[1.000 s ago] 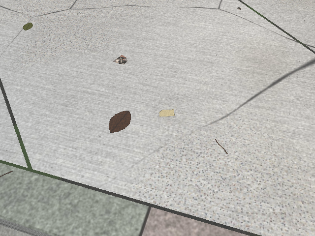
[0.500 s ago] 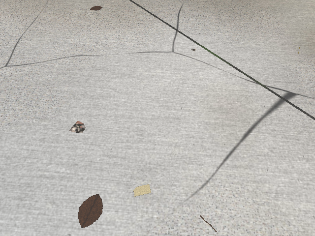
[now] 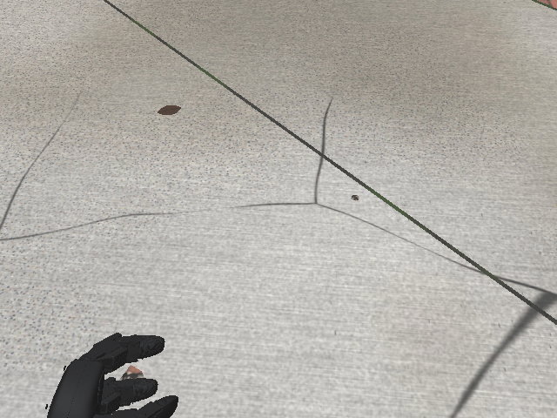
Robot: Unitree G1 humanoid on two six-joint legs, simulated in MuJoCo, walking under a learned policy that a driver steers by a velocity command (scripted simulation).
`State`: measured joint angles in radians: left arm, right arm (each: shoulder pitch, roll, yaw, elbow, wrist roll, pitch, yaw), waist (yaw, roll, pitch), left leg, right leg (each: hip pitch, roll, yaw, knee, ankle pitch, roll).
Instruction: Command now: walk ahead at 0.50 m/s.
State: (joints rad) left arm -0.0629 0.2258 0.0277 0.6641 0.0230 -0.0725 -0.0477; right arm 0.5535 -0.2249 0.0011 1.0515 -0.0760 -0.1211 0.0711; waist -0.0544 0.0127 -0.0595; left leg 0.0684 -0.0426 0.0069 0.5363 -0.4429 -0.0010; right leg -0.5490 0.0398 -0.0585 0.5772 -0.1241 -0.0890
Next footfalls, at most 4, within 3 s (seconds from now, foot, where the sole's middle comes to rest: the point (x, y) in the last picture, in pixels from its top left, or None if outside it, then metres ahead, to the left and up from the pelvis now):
0.44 left None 0.45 0.15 -0.75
0.90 right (299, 399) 0.54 -0.05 -0.75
1.30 left None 0.41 0.20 -0.75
1.80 right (273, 408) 0.52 0.01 -0.75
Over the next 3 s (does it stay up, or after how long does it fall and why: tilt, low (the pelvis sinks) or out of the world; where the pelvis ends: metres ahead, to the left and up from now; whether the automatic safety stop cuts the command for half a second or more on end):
stays up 0.71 0.38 0.03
